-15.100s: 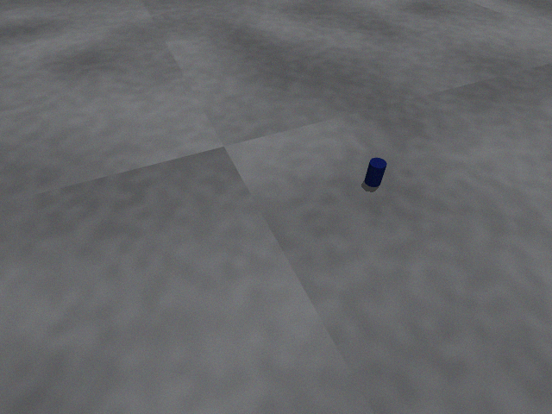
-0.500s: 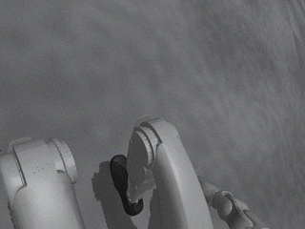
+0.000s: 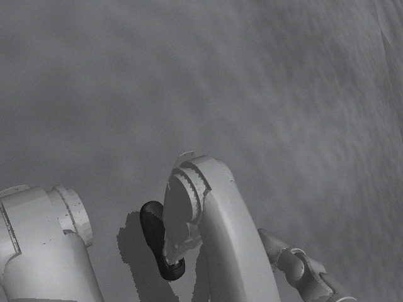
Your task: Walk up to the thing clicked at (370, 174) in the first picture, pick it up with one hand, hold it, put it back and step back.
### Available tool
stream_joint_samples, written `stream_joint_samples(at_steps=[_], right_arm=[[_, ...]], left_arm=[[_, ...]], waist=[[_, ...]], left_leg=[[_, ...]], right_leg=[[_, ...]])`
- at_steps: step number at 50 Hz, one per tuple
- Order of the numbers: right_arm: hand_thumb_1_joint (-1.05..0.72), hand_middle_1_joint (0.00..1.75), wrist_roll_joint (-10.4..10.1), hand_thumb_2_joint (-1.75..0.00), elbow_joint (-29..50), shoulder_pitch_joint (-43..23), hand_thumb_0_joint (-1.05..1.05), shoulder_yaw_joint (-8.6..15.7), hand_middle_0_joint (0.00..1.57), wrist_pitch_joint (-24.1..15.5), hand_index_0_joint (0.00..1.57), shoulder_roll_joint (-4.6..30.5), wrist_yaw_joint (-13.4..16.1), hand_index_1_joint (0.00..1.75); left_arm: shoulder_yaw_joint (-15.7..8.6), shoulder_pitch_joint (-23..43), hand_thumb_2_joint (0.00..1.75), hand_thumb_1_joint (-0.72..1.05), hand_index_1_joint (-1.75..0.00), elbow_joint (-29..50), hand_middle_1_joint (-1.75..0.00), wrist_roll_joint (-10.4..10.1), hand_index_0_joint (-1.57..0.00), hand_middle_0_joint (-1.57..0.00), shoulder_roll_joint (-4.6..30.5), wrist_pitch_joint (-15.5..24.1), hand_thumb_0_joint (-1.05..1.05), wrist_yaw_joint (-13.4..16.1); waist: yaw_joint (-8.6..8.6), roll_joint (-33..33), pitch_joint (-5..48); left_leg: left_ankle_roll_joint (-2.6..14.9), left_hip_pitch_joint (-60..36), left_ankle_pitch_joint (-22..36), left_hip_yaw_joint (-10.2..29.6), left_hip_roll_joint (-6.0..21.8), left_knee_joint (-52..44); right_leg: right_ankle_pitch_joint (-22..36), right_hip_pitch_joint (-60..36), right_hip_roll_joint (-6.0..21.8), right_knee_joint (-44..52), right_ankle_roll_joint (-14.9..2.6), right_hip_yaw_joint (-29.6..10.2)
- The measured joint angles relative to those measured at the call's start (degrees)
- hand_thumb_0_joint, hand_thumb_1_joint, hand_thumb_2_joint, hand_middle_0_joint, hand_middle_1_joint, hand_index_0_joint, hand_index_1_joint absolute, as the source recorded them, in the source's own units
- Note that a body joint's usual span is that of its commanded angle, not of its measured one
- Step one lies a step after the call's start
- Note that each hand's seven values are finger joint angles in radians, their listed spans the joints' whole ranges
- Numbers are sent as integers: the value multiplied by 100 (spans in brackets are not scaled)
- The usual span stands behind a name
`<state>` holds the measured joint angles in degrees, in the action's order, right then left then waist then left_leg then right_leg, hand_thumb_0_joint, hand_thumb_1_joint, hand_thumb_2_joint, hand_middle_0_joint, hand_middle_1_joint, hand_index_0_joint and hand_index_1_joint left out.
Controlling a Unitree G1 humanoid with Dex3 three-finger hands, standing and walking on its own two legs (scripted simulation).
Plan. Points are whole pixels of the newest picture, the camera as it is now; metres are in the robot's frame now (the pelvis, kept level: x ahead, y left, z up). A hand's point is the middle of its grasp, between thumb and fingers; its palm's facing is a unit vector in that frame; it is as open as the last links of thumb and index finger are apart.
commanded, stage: close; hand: left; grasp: from the side
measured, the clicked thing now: out of the picture +0.46 +0.30 -0.22
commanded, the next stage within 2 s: settle in 0.06 s
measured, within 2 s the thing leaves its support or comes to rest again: leaves its support in 0.60 s
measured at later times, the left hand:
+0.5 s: hand out of the picture +0.45 +0.31 -0.18, palm faces +0.46 -0.89 -0.02, open 11.6 cm
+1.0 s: hand out of the picture +0.41 +0.35 -0.07, palm faces +0.42 -0.91 -0.07, open 11.6 cm
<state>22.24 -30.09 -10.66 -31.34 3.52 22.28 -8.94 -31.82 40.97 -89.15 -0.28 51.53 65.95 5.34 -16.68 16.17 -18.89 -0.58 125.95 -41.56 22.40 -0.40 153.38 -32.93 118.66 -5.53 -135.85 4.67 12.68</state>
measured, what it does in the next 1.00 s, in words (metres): stands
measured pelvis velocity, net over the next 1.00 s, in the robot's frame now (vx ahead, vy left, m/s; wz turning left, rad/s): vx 0.01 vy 0.00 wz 0.08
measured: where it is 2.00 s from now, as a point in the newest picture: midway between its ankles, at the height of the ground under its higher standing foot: (117, 286)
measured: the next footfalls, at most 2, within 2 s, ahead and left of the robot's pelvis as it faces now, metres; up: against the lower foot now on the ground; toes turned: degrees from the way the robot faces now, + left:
none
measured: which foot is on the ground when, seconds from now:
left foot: down 0.00-1.00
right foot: down 0.00-1.00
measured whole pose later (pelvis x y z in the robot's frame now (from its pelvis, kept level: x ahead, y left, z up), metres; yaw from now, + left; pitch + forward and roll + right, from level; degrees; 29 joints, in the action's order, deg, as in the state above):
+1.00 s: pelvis +0.01 +0.00 +0.04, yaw +5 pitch +24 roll -16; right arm 12.2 -34.0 -0.9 -15.9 5.3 19.0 -7.7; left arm -25.5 33.6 -57.8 -3.9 37.7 42.1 -2.8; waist -10.3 6.6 -5.3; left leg 0.0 127.3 -40.8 14.9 -1.0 143.1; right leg -36.4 119.9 -0.9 -131.1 2.7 8.3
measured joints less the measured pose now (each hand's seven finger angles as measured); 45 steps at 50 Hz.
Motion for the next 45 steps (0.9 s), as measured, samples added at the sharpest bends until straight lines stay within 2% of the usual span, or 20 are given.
stream_joint_samples(at_steps=[5,13,19,25,34,45], right_arm=[[-88,30,6,-89,22,5,0,0,21,29,20,2,7,30],[-89,30,4,-90,33,8,0,-4,21,55,20,-1,-7,30],[-90,30,-44,-90,-24,43,0,32,21,72,20,-48,-5,30],[-91,30,-97,-90,-132,144,0,157,21,116,20,-120,-19,30],[-92,30,-318,-91,-316,508,0,565,21,170,20,-245,0,30],[-91,30,-806,-90,-379,903,0,1263,21,190,20,-336,109,30]], left_arm=[[-37,83,55,-13,-67,-10,-66,3,-55,-54,50,-71,-2,86],[45,162,73,-31,-84,72,-84,-11,-59,-58,148,-149,-2,62],[92,195,84,-40,-93,254,-91,-4,-58,-57,97,-281,-2,18],[66,81,90,-44,-96,714,-95,32,-58,-57,-63,-582,-2,-75],[114,-364,93,-48,-97,1961,-95,-61,-60,-59,-567,-1305,-2,-278],[516,-699,95,-49,-97,3006,-95,-274,-60,-59,-1103,-2150,-2,-678]], waist=[[-7,24,-8],[-1,38,-41],[54,20,-40],[127,-33,-11],[322,-215,289],[557,-727,1048]], left_leg=[[8,8,14,-4,5,-17],[31,48,15,-15,8,-20],[30,59,-8,-18,1,-33],[-4,45,-54,-22,-19,-76],[-68,49,-52,-154,-63,-327],[-2,95,19,-534,-70,-835]], right_leg=[[12,0,5,20,-19,5],[5,19,15,28,-13,2],[-27,15,36,40,-41,9],[-81,1,85,55,-57,14],[-189,13,227,152,-59,-58],[-319,62,404,405,-170,-281]])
